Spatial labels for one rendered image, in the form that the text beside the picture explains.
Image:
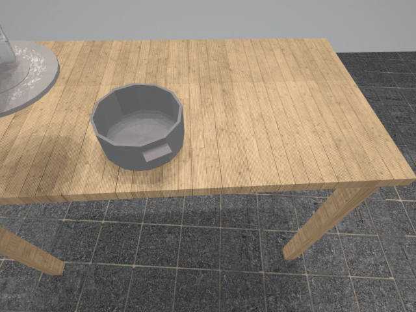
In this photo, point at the pot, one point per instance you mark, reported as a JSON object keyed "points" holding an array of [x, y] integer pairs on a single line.
{"points": [[139, 126]]}

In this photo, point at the left robot hand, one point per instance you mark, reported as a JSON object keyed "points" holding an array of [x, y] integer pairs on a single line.
{"points": [[6, 50]]}

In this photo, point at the table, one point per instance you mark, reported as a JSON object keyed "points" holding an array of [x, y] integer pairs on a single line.
{"points": [[260, 115]]}

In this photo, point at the lid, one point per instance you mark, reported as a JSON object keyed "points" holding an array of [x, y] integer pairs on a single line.
{"points": [[30, 77]]}

